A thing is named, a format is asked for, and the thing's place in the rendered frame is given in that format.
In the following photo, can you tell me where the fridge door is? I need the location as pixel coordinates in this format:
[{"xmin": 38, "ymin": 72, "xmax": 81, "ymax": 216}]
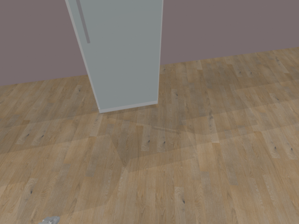
[{"xmin": 68, "ymin": 0, "xmax": 162, "ymax": 110}]

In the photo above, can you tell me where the handle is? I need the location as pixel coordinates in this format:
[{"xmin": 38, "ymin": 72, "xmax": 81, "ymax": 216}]
[{"xmin": 76, "ymin": 0, "xmax": 90, "ymax": 43}]

